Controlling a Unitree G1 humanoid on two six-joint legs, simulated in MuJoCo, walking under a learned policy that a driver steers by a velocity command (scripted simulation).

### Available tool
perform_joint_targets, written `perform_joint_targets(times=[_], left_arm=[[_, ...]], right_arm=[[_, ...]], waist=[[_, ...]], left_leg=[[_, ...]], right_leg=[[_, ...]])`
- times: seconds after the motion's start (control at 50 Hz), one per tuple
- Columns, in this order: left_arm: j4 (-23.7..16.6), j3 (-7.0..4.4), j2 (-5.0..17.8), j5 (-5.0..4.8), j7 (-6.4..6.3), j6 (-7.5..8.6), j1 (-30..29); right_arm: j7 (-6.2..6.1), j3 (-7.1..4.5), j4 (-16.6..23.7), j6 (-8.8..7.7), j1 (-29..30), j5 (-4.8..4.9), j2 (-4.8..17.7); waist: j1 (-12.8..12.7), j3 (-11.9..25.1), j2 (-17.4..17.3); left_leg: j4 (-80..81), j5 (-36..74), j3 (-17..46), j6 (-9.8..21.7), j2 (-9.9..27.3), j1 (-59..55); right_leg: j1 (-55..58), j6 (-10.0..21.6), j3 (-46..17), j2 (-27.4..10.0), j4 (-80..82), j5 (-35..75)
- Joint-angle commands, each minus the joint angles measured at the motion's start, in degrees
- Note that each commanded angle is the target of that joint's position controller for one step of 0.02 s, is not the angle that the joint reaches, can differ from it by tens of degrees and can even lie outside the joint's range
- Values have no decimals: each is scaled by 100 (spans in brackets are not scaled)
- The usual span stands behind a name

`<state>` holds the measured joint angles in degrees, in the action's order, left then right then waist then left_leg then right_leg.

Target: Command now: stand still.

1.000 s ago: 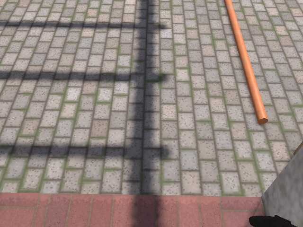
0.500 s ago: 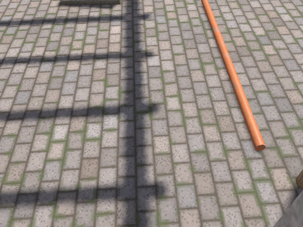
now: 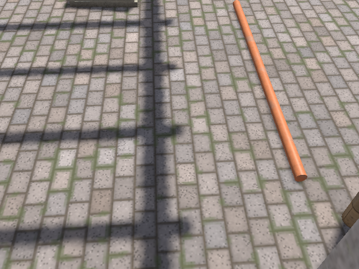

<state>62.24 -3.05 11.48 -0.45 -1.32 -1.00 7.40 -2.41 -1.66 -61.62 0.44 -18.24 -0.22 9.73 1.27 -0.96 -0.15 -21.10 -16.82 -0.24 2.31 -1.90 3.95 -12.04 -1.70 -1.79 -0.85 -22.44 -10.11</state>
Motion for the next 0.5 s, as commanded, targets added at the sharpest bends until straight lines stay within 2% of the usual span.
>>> perform_joint_targets(times=[0.02,0.06,0.2,0.22,0.3,0.32,0.34,0.36,0.38,0.4,0.42,0.44,0.46,0.48,0.5], left_arm=[[-84,-87,602,9,-4,24,179],[-35,-57,493,-10,-38,-1,219],[103,-14,489,5,-89,-9,441],[134,10,429,-13,-107,-25,516],[214,48,418,12,-132,-24,705],[244,59,399,3,-137,-27,782],[232,56,405,-11,-145,-28,748],[193,25,471,-27,-146,-10,676],[109,-30,636,-11,-117,37,499],[-19,-46,638,-39,-65,115,332],[-59,-83,649,-90,-21,228,227],[-58,-96,599,-115,31,339,254],[-53,-141,666,-94,107,459,203],[-154,-146,669,-111,151,554,-13],[-128,-166,751,-149,174,626,-49]], right_arm=[[-13,-65,94,-9,-350,-28,535],[13,-67,42,-1,-427,-6,552],[42,-70,85,-6,-446,-5,527],[76,-24,71,-32,-507,-5,366],[112,-36,103,-64,-547,6,478],[107,-50,78,-60,-648,15,517],[95,-100,85,-53,-705,49,648],[72,-209,163,-50,-693,103,954],[41,-309,249,-83,-697,126,1205],[16,-375,286,-133,-742,130,1321],[-28,-395,322,-179,-784,136,1260],[-34,-368,281,-230,-948,138,1036],[-41,-325,255,-275,-1098,130,833],[-52,-321,229,-298,-1188,159,814],[-44,-315,275,-321,-1137,138,774]], waist=[[-71,-80,-23],[-120,-110,35],[-99,-153,-56],[-113,-208,-60],[-121,-214,-85],[-94,-109,-141],[-43,-189,-240],[33,-354,-493],[130,-576,-742],[177,-819,-859],[155,-917,-467],[145,-911,-281],[215,-802,-279],[262,-724,-389],[281,-598,-453]], left_leg=[[461,1560,395,142,395,593],[459,1514,415,155,435,637],[537,1287,405,176,417,676],[582,1252,401,152,473,756],[592,1247,380,149,445,789],[713,598,415,180,442,742],[907,-602,553,288,483,818],[1171,-1855,928,540,696,897],[1525,-2550,1552,914,1239,961],[1721,-2582,2098,1255,1797,830],[1574,-1903,2256,1422,1955,269],[1374,-1340,2232,1462,2031,-343],[1194,-873,2110,1409,2031,-888],[1053,-341,2056,1313,2061,-1290],[1005,55,1772,1205,1960,-1302]], right_leg=[[440,168,-179,-150,201,865],[458,146,-171,-148,191,820],[329,120,-188,-161,200,701],[339,110,-175,-139,206,655],[349,100,-197,-143,207,671],[344,103,-94,-55,123,309],[181,113,81,91,-128,-200],[-204,128,382,322,-732,-911],[-789,159,491,314,-1772,-1217],[-1502,248,256,-28,-2549,-1355],[-2253,292,-30,-348,-2935,-1408],[-2898,306,-161,-506,-3211,-1357],[-3366,312,-246,-668,-3341,-1267],[-3759,322,-304,-779,-3372,-1201],[-3662,301,-323,-873,-3125,-1093]])
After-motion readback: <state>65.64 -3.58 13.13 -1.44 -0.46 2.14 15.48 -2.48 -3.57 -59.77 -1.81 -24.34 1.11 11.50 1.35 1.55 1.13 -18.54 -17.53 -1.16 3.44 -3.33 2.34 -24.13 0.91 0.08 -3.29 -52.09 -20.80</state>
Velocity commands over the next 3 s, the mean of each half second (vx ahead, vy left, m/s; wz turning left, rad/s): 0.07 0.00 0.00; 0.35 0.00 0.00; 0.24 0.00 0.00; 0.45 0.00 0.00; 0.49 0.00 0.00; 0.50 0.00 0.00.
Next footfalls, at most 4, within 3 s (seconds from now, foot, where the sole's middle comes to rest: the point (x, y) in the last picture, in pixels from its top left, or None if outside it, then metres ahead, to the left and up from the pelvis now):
0.82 right None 0.27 -0.26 -0.90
1.24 left None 0.38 0.00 -0.90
1.64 right None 0.48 -0.27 -0.90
2.08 left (195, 231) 0.78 -0.06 -1.02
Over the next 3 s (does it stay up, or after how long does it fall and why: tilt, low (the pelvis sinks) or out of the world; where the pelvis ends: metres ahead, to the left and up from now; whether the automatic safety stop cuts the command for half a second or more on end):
stays up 1.15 -0.18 -0.24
